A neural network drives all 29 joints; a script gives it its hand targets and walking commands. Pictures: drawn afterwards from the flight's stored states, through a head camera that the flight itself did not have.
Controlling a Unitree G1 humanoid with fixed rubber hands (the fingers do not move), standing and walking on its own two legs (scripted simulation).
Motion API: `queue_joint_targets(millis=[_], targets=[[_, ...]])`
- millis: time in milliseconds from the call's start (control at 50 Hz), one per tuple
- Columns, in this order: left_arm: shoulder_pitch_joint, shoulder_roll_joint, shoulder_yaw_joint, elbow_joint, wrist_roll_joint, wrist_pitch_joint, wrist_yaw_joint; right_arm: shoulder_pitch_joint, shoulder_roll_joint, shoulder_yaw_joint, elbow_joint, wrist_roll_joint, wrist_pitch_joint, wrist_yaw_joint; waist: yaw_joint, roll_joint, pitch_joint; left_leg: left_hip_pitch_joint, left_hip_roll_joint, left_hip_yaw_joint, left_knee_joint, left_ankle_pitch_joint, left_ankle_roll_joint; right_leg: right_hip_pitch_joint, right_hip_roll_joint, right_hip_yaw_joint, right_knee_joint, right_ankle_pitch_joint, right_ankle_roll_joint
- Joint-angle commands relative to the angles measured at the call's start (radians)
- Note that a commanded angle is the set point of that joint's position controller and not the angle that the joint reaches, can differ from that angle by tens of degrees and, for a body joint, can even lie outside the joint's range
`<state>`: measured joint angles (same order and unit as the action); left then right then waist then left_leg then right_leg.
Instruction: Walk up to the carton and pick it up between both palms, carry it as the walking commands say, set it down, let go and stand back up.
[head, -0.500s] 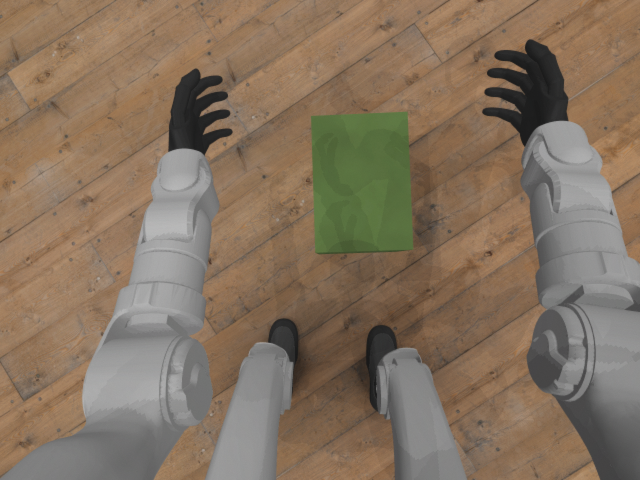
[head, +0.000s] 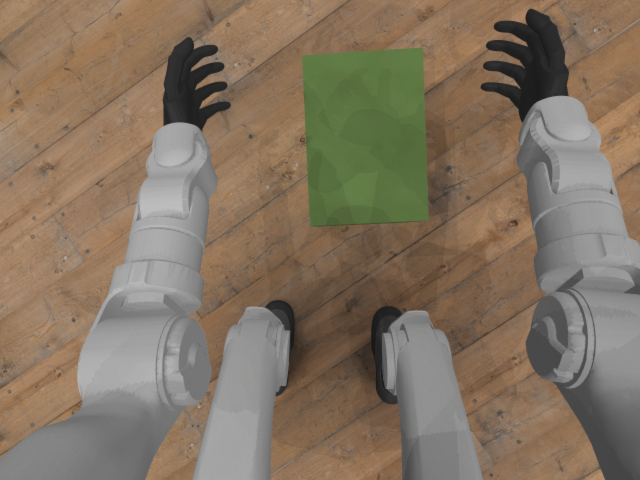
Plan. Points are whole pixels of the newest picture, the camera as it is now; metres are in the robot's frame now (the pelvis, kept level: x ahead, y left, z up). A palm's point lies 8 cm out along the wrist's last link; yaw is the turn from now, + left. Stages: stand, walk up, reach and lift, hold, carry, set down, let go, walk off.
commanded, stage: reach and lift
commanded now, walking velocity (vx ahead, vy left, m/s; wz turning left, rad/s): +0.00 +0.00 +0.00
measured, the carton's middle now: (361, 151) +0.53 -0.05 -0.46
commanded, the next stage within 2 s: none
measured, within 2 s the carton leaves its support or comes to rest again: neither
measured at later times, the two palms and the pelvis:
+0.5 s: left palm (227, 149) +0.50 +0.16 -0.28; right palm (483, 132) +0.52 -0.21 -0.28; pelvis -0.03 +0.00 -0.13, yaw +1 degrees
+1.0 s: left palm (240, 162) +0.50 +0.16 -0.38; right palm (457, 149) +0.51 -0.20 -0.38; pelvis -0.03 +0.00 -0.19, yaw +1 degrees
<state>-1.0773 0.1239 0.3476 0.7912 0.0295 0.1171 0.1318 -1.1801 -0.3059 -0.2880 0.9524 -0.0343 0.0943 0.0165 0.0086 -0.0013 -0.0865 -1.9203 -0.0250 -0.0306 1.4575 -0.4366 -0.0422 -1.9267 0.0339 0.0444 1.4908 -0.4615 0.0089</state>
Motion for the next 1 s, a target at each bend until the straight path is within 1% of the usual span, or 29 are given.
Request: queue_joint_targets(millis=[0, 80, 200, 280, 500, 640, 760, 800, 840, 880, 940, 980], targets=[[-0.228, 0.106, -0.028, -0.128, -0.033, -0.010, 0.013, -0.264, -0.142, 0.024, -0.136, 0.028, -0.009, -0.018, -0.006, -0.045, -1.110, 0.561, -0.074, 0.109, 0.029, 0.359, -0.024, 0.570, 0.045, -0.084, -0.028, 0.397, 0.030], [-0.277, 0.132, -0.059, -0.116, -0.073, 0.002, 0.025, -0.319, -0.166, 0.062, -0.136, 0.065, 0.006, -0.033, -0.004, -0.056, -1.110, 0.502, -0.071, 0.119, 0.098, 0.292, -0.023, 0.532, 0.040, -0.089, 0.043, 0.331, 0.032], [-0.340, 0.155, -0.081, -0.029, -0.107, 0.004, 0.034, -0.370, -0.183, 0.090, -0.051, 0.102, 0.013, -0.047, -0.007, -0.054, -1.015, 0.392, -0.062, 0.123, 0.185, 0.195, -0.020, 0.430, 0.027, -0.085, 0.131, 0.236, 0.029], [-0.371, 0.172, -0.082, 0.027, -0.114, -0.009, 0.034, -0.398, -0.190, 0.104, 0.000, 0.113, 0.003, -0.052, -0.007, -0.052, -0.964, 0.338, -0.057, 0.121, 0.243, 0.169, -0.018, 0.379, 0.018, -0.075, 0.189, 0.210, 0.028], [-0.455, 0.219, -0.113, 0.114, -0.164, -0.059, 0.035, -0.492, -0.216, 0.176, 0.058, 0.175, -0.036, -0.072, -0.002, -0.061, -0.924, 0.280, -0.044, 0.109, 0.402, 0.195, -0.014, 0.328, -0.003, -0.050, 0.346, 0.227, 0.032], [-0.496, 0.242, -0.148, 0.170, -0.204, -0.086, 0.031, -0.529, -0.233, 0.217, 0.100, 0.211, -0.058, -0.081, -0.008, -0.060, -0.885, 0.247, -0.034, 0.102, 0.490, 0.210, -0.018, 0.304, -0.015, -0.039, 0.430, 0.241, 0.032], [-0.534, 0.259, -0.178, 0.214, -0.234, -0.102, 0.025, -0.563, -0.246, 0.250, 0.138, 0.245, -0.075, -0.082, -0.004, -0.050, -0.832, 0.224, -0.023, 0.094, 0.552, 0.215, -0.020, 0.267, -0.025, -0.031, 0.492, 0.240, 0.031], [-0.554, 0.265, -0.193, 0.226, -0.241, -0.106, 0.025, -0.580, -0.255, 0.249, 0.142, 0.256, -0.082, -0.081, -0.017, -0.030, -0.798, 0.232, -0.020, 0.087, 0.569, 0.212, -0.019, 0.226, -0.025, -0.033, 0.504, 0.227, 0.027], [-0.576, 0.270, -0.198, 0.232, -0.245, -0.111, 0.026, -0.611, -0.267, 0.252, 0.155, 0.264, -0.088, -0.079, -0.005, -0.018, -0.752, 0.203, -0.018, 0.084, 0.581, 0.207, -0.022, 0.207, -0.025, -0.028, 0.523, 0.225, 0.023], [-0.586, 0.267, -0.209, 0.221, -0.261, -0.115, 0.026, -0.616, -0.274, 0.251, 0.158, 0.265, -0.095, -0.081, -0.016, -0.017, -0.756, 0.217, -0.019, 0.081, 0.593, 0.232, -0.024, 0.221, -0.024, -0.029, 0.536, 0.252, 0.019], [-0.555, 0.254, -0.224, 0.252, -0.279, -0.114, 0.023, -0.581, -0.267, 0.259, 0.179, 0.266, -0.097, -0.081, -0.032, -0.025, -0.748, 0.216, -0.019, 0.078, 0.604, 0.243, -0.023, 0.236, -0.028, -0.031, 0.543, 0.268, 0.019], [-0.542, 0.255, -0.223, 0.267, -0.277, -0.113, 0.021, -0.567, -0.260, 0.259, 0.190, 0.264, -0.095, -0.079, -0.027, -0.027, -0.724, 0.205, -0.019, 0.078, 0.606, 0.236, -0.022, 0.225, -0.030, -0.030, 0.546, 0.258, 0.019]])
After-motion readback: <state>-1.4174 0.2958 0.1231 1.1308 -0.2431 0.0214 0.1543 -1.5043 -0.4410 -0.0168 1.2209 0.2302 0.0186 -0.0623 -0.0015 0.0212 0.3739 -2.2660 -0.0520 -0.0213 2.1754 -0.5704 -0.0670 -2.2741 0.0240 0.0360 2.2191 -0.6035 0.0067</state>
